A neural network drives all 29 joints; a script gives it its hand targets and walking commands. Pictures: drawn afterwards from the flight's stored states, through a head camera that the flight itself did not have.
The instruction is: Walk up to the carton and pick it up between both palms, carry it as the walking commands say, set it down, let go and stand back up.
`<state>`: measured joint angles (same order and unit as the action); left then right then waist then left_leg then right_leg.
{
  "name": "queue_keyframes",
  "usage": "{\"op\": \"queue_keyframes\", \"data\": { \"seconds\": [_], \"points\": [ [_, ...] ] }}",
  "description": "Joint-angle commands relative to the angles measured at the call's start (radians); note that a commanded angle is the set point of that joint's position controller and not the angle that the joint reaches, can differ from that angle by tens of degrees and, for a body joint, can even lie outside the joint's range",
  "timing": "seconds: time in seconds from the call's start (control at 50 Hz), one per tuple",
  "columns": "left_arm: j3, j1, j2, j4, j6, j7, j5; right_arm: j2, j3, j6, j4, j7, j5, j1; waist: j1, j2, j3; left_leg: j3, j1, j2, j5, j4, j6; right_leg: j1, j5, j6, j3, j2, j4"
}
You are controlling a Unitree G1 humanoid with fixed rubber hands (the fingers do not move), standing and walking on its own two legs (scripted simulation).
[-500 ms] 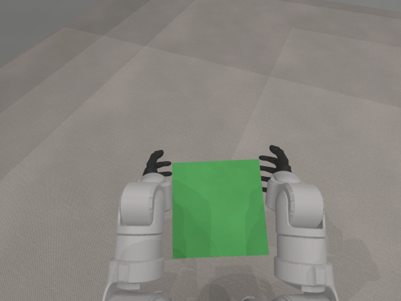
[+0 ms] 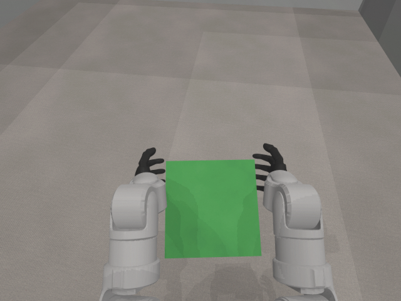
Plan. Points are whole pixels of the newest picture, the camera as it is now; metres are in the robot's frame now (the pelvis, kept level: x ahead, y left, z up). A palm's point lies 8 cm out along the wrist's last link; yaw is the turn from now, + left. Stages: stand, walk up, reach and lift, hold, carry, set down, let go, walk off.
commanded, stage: carry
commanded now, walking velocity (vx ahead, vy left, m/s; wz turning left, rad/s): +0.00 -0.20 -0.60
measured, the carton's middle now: (208, 207) +0.32 +0.02 -0.03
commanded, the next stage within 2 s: hold in 1.96 s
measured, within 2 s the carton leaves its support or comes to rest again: neither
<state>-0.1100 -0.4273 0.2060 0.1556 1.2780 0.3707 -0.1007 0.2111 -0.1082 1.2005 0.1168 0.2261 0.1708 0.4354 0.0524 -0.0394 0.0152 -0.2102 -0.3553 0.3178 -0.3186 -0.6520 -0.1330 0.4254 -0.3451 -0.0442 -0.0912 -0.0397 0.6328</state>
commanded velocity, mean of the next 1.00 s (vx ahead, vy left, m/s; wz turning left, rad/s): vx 0.00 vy -0.03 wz -0.10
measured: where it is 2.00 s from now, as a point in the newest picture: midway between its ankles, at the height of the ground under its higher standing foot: outside the picture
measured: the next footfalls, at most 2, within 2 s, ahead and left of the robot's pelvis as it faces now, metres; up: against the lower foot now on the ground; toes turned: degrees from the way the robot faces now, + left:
right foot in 0.02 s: +0.07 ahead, -0.15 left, +0.00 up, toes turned -6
left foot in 0.36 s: -0.01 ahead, -0.02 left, +0.00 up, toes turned -11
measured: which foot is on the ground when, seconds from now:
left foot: down 0.00-0.02, up 0.04-0.34, down 0.36-1.00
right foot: up 0.00-0.00, down 0.02-0.38, up 0.40-0.56, down 0.58-1.00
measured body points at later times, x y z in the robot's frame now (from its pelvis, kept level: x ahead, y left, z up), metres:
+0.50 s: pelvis -0.04 -0.11 +0.01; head -0.03 -0.10 +0.46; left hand +0.28 -0.03 +0.07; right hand +0.26 -0.28 +0.09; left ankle -0.02 +0.00 -0.72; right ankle -0.02 -0.20 -0.70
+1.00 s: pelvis -0.09 -0.16 +0.01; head -0.12 -0.16 +0.46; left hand +0.23 -0.09 +0.10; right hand +0.20 -0.33 +0.11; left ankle -0.05 -0.02 -0.72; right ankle -0.04 -0.25 -0.72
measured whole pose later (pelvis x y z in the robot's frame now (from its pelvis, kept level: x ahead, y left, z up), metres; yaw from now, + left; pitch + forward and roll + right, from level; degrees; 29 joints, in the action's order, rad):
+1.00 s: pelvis -0.09 -0.16 +0.01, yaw -9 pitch +2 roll +0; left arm -0.12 -0.41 0.20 -0.06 1.28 0.31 -0.13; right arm 0.21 -0.15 1.24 -0.07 0.34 0.13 0.45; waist 0.00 -0.01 0.15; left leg -0.07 -0.30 0.08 -0.24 -0.49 -0.04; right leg 0.34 -0.13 0.07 -0.08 0.04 0.42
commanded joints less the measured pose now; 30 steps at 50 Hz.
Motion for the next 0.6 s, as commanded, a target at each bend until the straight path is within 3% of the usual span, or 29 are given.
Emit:
{"op": "queue_keyframes", "data": {
  "seconds": [0.0, 0.02, 0.04, 0.06, 0.08, 0.12, 0.16, 0.26, 0.3, 0.32, 0.34, 0.36, 0.38, 0.4, 0.42, 0.44, 0.46, 0.5, 0.52, 0.54, 0.56, 0.58],
  "points": [
    [0.618, -0.467, 1.039, -0.027, -0.019, -0.492, 0.434, 1.044, 0.573, 0.018, 0.024, -0.308, -0.412, 0.364, -0.035, 0.006, 0.415, 0.018, 0.028, 0.008, 0.345, -0.234, 0.038, -0.312, 0.311, 0.052, 0.063, -0.040, -0.222],
    [0.603, -0.434, 1.039, -0.066, -0.030, -0.490, 0.412, 1.063, 0.585, 0.026, 0.030, -0.311, -0.420, 0.391, -0.023, 0.402, 0.466, -0.021, -0.289, -0.182, -0.305, -0.423, -0.016, -0.465, 0.990, 0.195, 0.411, -0.281, -0.144],
    [0.575, -0.431, 1.055, -0.053, -0.041, -0.488, 0.404, 1.128, 0.601, 0.024, -0.001, -0.311, -0.440, 0.394, -0.031, 0.427, 0.480, 0.102, -0.335, -0.185, -0.465, -0.534, 0.001, -0.500, 1.274, 0.259, 0.372, -0.262, -0.081],
    [0.575, -0.456, 1.063, -0.038, -0.051, -0.490, 0.403, 1.142, 0.604, 0.018, -0.021, -0.310, -0.449, 0.405, -0.038, 0.322, 0.492, 0.128, -0.362, -0.184, -0.433, -0.558, 0.018, -0.524, 1.250, 0.256, 0.313, -0.245, -0.050],
    [0.563, -0.470, 1.063, -0.015, -0.062, -0.489, 0.394, 1.148, 0.620, 0.011, -0.011, -0.314, -0.478, 0.436, -0.041, 0.235, 0.485, 0.138, -0.352, -0.178, -0.354, -0.537, 0.031, -0.509, 1.114, 0.236, 0.271, -0.218, -0.050],
    [0.557, -0.539, 1.055, 0.047, -0.078, -0.478, 0.393, 1.152, 0.647, 0.006, 0.040, -0.320, -0.521, 0.491, -0.044, 0.203, 0.474, 0.136, -0.297, -0.177, -0.199, -0.448, 0.033, -0.423, 0.853, 0.228, 0.224, -0.160, -0.075],
    [0.565, -0.543, 1.051, 0.076, -0.085, -0.463, 0.392, 1.147, 0.631, 0.011, 0.040, -0.319, -0.533, 0.475, -0.038, 0.202, 0.488, 0.124, -0.243, -0.199, -0.157, -0.383, 0.035, -0.373, 0.689, 0.248, 0.252, -0.151, -0.116],
    [0.589, -0.500, 1.018, 0.071, -0.080, -0.448, 0.376, 1.111, 0.580, 0.030, -0.039, -0.334, -0.528, 0.414, -0.027, 0.112, 0.506, 0.155, -0.121, -0.241, -0.177, -0.217, 0.081, -0.325, 0.545, 0.259, 0.368, -0.204, -0.184],
    [0.604, -0.512, 1.016, 0.069, -0.078, -0.451, 0.386, 1.105, 0.570, 0.030, -0.055, -0.342, -0.525, 0.410, -0.031, 0.104, 0.499, 0.153, -0.023, -0.270, -0.170, -0.076, 0.106, -0.275, 0.504, 0.226, 0.386, -0.197, -0.214],
    [0.610, -0.513, 1.014, 0.061, -0.076, -0.452, 0.393, 1.104, 0.565, 0.029, -0.062, -0.345, -0.523, 0.407, -0.037, 0.100, 0.497, 0.144, 0.060, -0.274, -0.112, 0.056, 0.117, -0.240, 0.468, 0.189, 0.365, -0.169, -0.214],
    [0.616, -0.516, 1.012, 0.050, -0.074, -0.454, 0.398, 1.105, 0.560, 0.028, -0.068, -0.349, -0.517, 0.400, -0.045, 0.091, 0.502, 0.161, 0.180, -0.244, -0.020, 0.192, 0.128, -0.176, 0.431, 0.136, 0.328, -0.131, -0.200],
    [0.618, -0.544, 1.016, 0.057, -0.070, -0.460, 0.401, 1.110, 0.552, 0.024, -0.082, -0.353, -0.502, 0.372, -0.058, -0.031, 0.505, 0.340, 0.295, -0.110, -0.080, 0.237, 0.193, -0.028, 0.302, 0.044, 0.258, -0.057, -0.160],
    [0.634, -0.573, 1.039, 0.069, -0.066, -0.469, 0.417, 1.106, 0.542, 0.013, -0.070, -0.354, -0.494, 0.382, -0.061, -0.265, 0.441, 0.531, 0.283, 0.071, 0.034, 0.326, 0.279, 0.086, 0.071, 0.024, 0.150, 0.025, 0.007],
    [0.635, -0.607, 1.046, 0.062, -0.064, -0.475, 0.424, 1.120, 0.544, 0.011, -0.078, -0.352, -0.495, 0.403, -0.066, -0.285, 0.387, 0.544, 0.252, 0.161, 0.250, 0.327, 0.343, 0.161, -0.096, 0.032, 0.099, 0.061, 0.201],
    [0.622, -0.589, 1.052, 0.022, -0.061, -0.482, 0.423, 1.116, 0.543, 0.011, -0.099, -0.351, -0.490, 0.398, -0.062, -0.133, 0.362, 0.470, 0.222, 0.140, 0.407, 0.285, 0.342, 0.147, -0.101, 0.050, 0.116, 0.051, 0.280],
    [0.622, -0.594, 1.054, 0.010, -0.061, -0.490, 0.441, 1.111, 0.541, 0.008, -0.088, -0.347, -0.479, 0.418, -0.058, -0.062, 0.365, 0.374, 0.225, 0.080, 0.468, 0.249, 0.300, 0.121, -0.090, 0.054, 0.108, 0.031, 0.216],
    [0.627, -0.601, 1.055, -0.004, -0.060, -0.495, 0.460, 1.108, 0.539, 0.006, -0.072, -0.337, -0.471, 0.441, -0.059, -0.068, 0.372, 0.298, 0.224, 0.032, 0.530, 0.211, 0.259, 0.076, -0.067, 0.052, 0.081, 0.033, 0.139],
    [0.614, -0.595, 1.043, -0.024, -0.055, -0.496, 0.464, 1.090, 0.533, 0.004, -0.065, -0.321, -0.461, 0.450, -0.066, -0.130, 0.393, 0.227, 0.241, -0.033, 0.598, 0.146, 0.213, -0.009, -0.014, 0.037, 0.022, 0.068, -0.011],
    [0.605, -0.583, 1.038, -0.040, -0.049, -0.495, 0.459, 1.079, 0.532, 0.007, -0.067, -0.316, -0.452, 0.444, -0.061, -0.129, 0.400, 0.208, 0.233, -0.056, 0.575, 0.123, 0.188, -0.070, 0.063, 0.029, -0.001, 0.063, -0.121],
    [0.594, -0.566, 1.028, -0.065, -0.041, -0.495, 0.452, 1.074, 0.533, 0.012, -0.079, -0.312, -0.440, 0.428, -0.060, -0.092, 0.419, 0.197, 0.201, -0.085, 0.500, 0.084, 0.159, -0.151, 0.137, 0.028, 0.029, 0.023, -0.190],
    [0.580, -0.541, 1.026, -0.090, -0.035, -0.498, 0.442, 1.075, 0.535, 0.017, -0.093, -0.309, -0.433, 0.419, -0.057, -0.010, 0.440, 0.188, 0.127, -0.117, 0.367, 0.020, 0.129, -0.244, 0.300, 0.040, 0.120, -0.062, -0.215],
    [0.578, -0.539, 1.033, -0.105, -0.037, -0.499, 0.431, 1.082, 0.543, 0.024, -0.087, -0.309, -0.432, 0.415, -0.059, 0.158, 0.445, 0.149, -0.012, -0.197, 0.112, -0.010, 0.081, -0.312, 0.601, 0.098, 0.270, -0.193, -0.188]
  ]
}}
